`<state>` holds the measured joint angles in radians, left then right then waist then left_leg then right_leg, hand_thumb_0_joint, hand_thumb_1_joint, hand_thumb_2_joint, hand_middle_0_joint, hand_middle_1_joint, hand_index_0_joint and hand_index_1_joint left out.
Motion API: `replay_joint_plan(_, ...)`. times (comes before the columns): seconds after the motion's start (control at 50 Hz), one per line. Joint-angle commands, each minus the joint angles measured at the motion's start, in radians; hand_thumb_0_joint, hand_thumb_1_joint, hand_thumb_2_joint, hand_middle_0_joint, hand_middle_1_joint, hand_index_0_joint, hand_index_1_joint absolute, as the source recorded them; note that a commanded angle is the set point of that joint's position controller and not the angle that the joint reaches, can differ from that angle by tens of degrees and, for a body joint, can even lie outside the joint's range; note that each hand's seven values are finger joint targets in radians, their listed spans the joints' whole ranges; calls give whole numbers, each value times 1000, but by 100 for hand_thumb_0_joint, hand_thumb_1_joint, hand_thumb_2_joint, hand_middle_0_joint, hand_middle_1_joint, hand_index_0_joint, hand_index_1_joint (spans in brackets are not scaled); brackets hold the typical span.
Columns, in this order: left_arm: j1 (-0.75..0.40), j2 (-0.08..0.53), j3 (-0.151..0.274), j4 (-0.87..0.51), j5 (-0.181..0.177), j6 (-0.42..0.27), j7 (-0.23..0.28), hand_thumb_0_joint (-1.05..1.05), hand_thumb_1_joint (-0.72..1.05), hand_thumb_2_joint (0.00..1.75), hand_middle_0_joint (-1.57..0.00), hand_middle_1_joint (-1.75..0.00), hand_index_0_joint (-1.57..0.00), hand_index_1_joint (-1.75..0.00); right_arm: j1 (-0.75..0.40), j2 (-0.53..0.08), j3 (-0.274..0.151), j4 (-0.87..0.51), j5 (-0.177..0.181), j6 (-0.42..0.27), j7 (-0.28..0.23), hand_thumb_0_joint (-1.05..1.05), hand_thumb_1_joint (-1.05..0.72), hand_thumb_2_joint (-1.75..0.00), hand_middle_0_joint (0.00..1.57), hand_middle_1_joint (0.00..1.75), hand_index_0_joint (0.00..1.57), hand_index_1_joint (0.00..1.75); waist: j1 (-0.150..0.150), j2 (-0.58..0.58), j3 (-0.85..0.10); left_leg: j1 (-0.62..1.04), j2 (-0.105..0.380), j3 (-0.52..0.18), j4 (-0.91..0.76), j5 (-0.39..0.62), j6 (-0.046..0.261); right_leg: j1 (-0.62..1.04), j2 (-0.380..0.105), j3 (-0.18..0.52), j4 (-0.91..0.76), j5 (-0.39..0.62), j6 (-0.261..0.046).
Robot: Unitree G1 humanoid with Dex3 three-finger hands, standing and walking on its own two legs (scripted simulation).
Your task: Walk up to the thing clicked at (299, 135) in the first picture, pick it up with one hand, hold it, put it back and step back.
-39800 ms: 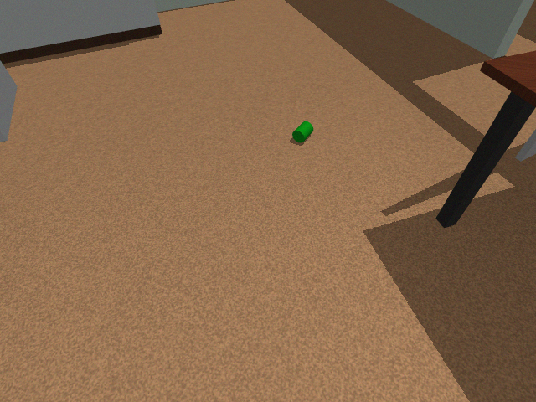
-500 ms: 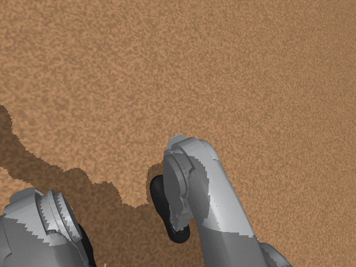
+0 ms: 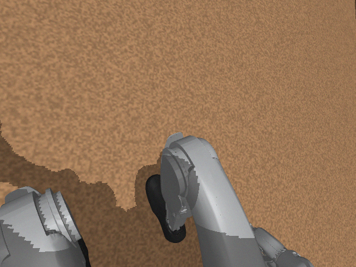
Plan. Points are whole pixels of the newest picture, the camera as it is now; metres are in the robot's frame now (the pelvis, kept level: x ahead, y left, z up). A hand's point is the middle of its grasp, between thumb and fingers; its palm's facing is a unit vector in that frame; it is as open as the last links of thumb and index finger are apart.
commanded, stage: rest palm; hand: left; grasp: from above
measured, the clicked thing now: out of the picture +0.47 +0.33 -0.26
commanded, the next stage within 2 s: close in 0.30 s
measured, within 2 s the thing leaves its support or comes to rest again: neither
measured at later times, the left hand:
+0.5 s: hand out of the picture +0.46 +0.32 -0.24, palm faces -0.46 -0.15 -0.88, open 13.5 cm
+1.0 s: hand out of the picture +0.46 +0.32 -0.23, palm faces -0.45 -0.13 -0.88, open 11.8 cm
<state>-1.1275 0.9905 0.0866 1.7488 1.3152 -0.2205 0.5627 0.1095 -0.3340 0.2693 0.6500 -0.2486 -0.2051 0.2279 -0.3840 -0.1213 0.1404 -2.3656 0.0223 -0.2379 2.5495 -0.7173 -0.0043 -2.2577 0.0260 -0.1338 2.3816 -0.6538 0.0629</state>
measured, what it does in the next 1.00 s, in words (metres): stands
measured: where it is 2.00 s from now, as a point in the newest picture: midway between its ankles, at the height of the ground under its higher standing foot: (128, 245)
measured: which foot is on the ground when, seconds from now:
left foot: down 0.00-1.00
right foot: down 0.00-1.00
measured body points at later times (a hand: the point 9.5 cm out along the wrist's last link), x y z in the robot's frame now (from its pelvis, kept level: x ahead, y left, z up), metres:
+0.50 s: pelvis +0.00 +0.00 +0.00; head +0.28 +0.12 +0.33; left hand +0.48 +0.33 -0.19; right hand +0.05 -0.25 -0.06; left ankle +0.06 +0.13 -0.27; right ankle +0.11 -0.13 -0.27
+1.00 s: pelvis +0.00 +0.00 +0.00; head +0.28 +0.12 +0.33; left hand +0.48 +0.32 -0.18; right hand +0.05 -0.25 -0.06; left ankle +0.06 +0.13 -0.27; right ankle +0.11 -0.13 -0.27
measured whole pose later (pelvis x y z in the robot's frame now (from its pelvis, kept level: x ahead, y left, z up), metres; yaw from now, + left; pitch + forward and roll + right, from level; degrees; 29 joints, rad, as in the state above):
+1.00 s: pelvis +0.00 +0.00 +0.00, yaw -1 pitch +29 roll -14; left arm -1.12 1.00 0.08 1.73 1.29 -0.21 0.56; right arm 0.11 -0.34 0.29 0.63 -0.25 -0.21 0.24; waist -0.39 -0.12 0.15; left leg -2.36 0.03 -0.25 2.54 -0.72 -0.01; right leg -2.25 0.03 -0.15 2.36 -0.65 0.06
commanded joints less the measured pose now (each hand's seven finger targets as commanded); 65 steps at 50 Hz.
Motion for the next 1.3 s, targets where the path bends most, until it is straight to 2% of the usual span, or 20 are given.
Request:
replay_joint_plan(0.0, -278, 218, 10, -128, -12, 0, 54, 0, -51, 98, -10, -97, -8, -98, 205, -317, -91, 18, 10, -3, -9, 0, -90, -90, 20, 30, 20, 30, -36, 545, -674, 539, 15, 97, -272, 238, 8, 343, 41, -121, -184, 260, -84)
replay_joint_plan(0.12, -246, 225, 14, -103, -28, 20, 65, 0, -49, 96, -11, -96, -10, -97, 207, -322, -80, 21, 6, -7, -4, 0, -90, -90, 20, 30, 20, 30, -31, 544, -673, 523, 18, 99, -271, 256, 9, 368, 49, -123, -190, 275, -83)
replay_joint_plan(0.16, -229, 211, 5, -70, -29, 29, 57, 0, -48, 95, -11, -95, -10, -96, 204, -325, -75, 11, 4, -10, 2, 0, -90, -90, 20, 30, 20, 30, -54, 493, -626, 479, 16, 103, -255, 234, 18, 369, 51, -122, -197, 265, -77)
replay_joint_plan(0.24, -264, 250, 28, -148, -44, 30, 54, 0, -47, 95, -13, -94, -12, -95, 208, -331, -75, 11, 8, -16, 1, 0, -90, -90, 20, 30, 20, 30, -32, 561, -691, 539, 18, 96, -265, 278, 10, 383, 49, -124, -191, 290, -81)
replay_joint_plan(0.3, -218, 236, 28, -75, -43, 33, 44, 0, -46, 94, -14, -93, -13, -94, 205, -341, -72, 2, 9, -19, 7, 0, -90, -90, 20, 30, 20, 30, -52, 507, -620, 488, 18, 92, -257, 237, 14, 356, 45, -129, -184, 261, -78)
replay_joint_plan(0.36, -211, 271, 50, -111, -47, 24, 38, 0, -43, 95, -17, -92, -15, -93, 204, -340, -76, 3, 9, -11, 0, 0, -90, -90, 20, 30, 20, 30, -30, 534, -656, 500, 18, 92, -269, 231, 12, 381, 49, -124, -199, 247, -81)
replay_joint_plan(0.4, -259, 239, 14, -165, -42, 15, 34, 0, -38, 88, -19, -92, -19, -92, 195, -323, -68, -7, 9, -11, 1, 0, -89, -90, 20, 30, 20, 30, -40, 552, -662, 512, 18, 99, -264, 241, 13, 387, 51, -120, -196, 264, -82)
replay_joint_plan(0.44, -237, 282, 51, -135, -43, 15, 37, 0, -33, 85, -21, -90, -22, -90, 201, -344, -74, 5, 8, -10, 0, 0, -89, -90, 20, 30, 20, 30, -41, 519, -644, 482, 19, 96, -253, 226, 16, 381, 50, -125, -197, 254, -79)
replay_joint_plan(0.46, -242, 226, 15, -143, -47, 10, 27, 0, -32, 84, -22, -88, -22, -87, 199, -335, -76, -5, 10, -13, 2, 0, -89, -90, 20, 30, 20, 30, -54, 516, -638, 491, 18, 98, -246, 236, 17, 378, 50, -122, -198, 264, -77)
replay_joint_plan(0.48, -222, 272, 57, -108, -50, 11, 30, 0, -31, 83, -23, -88, -24, -87, 218, -347, -78, 16, 6, -10, 1, 0, -89, -90, 20, 30, 20, 30, -62, 505, -630, 493, 20, 91, -255, 227, 15, 380, 47, -129, -199, 254, -75)
replay_joint_plan(0.5, -272, 245, 16, -198, -41, 0, 25, 0, -29, 83, -24, -88, -25, -87, 207, -335, -78, 0, 10, -8, -1, 0, -89, -90, 20, 30, 20, 30, -46, 552, -664, 512, 21, 95, -263, 244, 11, 390, 52, -122, -203, 265, -80)
replay_joint_plan(0.52, -224, 253, 31, -139, -46, 3, 27, 0, -29, 82, -24, -86, -25, -86, 204, -334, -78, 9, 6, -2, -4, 0, -89, -90, 20, 30, 20, 30, -42, 526, -686, 517, 23, 91, -261, 247, 12, 413, 54, -125, -209, 267, -79)
replay_joint_plan(0.58, -241, 204, -2, -120, -44, 0, 15, 0, -27, 80, -24, -88, -25, -86, 208, -332, -78, 14, 6, -2, 1, 0, -89, -90, 20, 30, 20, 30, -66, 507, -614, 482, 20, 89, -256, 216, 14, 363, 49, -131, -200, 249, -78)
replay_joint_plan(0.82, -252, 239, 9, -183, -27, -1, 36, 0, -14, 69, -33, -80, -35, -78, 204, -330, -86, 7, 14, 5, -2, 0, -89, -90, 20, 30, 20, 30, -30, 569, -698, 570, 20, 93, -268, 318, 2, 388, 51, -128, -198, 319, -81)
replay_joint_plan(0.96, -227, 207, -4, -77, -40, 18, 38, 0, -6, 63, -40, -75, -42, -72, 207, -329, -79, 7, 12, 4, -6, 0, -89, -90, 20, 30, 20, 30, -60, 486, -599, 476, 20, 94, -268, 220, 16, 352, 50, -127, -207, 250, -79)
replay_joint_plan(1.04, -268, 244, 11, -149, -51, 8, 39, 0, 0, 60, -43, -74, -46, -70, 207, -333, -76, -1, 13, -2, -12, 0, -89, -90, 20, 30, 20, 30, -43, 517, -649, 493, 17, 94, -280, 210, 14, 372, 49, -126, -216, 235, -80)
replay_joint_plan(1.08, -232, 206, -15, -79, -51, 12, 25, 0, 5, 57, -48, -70, -50, -67, 207, -332, -72, 0, 12, -5, -9, 0, -89, -90, 20, 30, 20, 30, -74, 450, -573, 439, 18, 96, -266, 162, 24, 357, 51, -121, -222, 202, -75)
replay_joint_plan(1.16, -248, 263, 11, -151, -54, 8, 36, 0, 7, 55, -50, -68, -53, -65, 200, -326, -68, -3, 18, -2, -22, 0, -89, -90, 20, 30, 20, 30, -22, 543, -689, 512, 20, 99, -277, 233, 11, 408, 49, -113, -210, 254, -83)
replay_joint_plan(1.2, -239, 245, 9, -125, -45, 9, 32, 0, 9, 54, -51, -66, -54, -63, 215, -336, -68, 4, 12, -4, -16, 0, -89, -90, 20, 30, 20, 30, -54, 527, -664, 529, 23, 84, -272, 245, 7, 378, 49, -130, -198, 263, -80)
replay_joint_plan(1.28, -235, 247, 2, -125, -45, 8, 32, 0, 19, 57, -60, -64, -62, -62, 202, -331, -66, -8, 13, 4, -21, 0, -89, -90, 20, 30, 20, 30, -42, 501, -631, 472, 20, 96, -271, 215, 15, 389, 55, -121, -216, 244, -80)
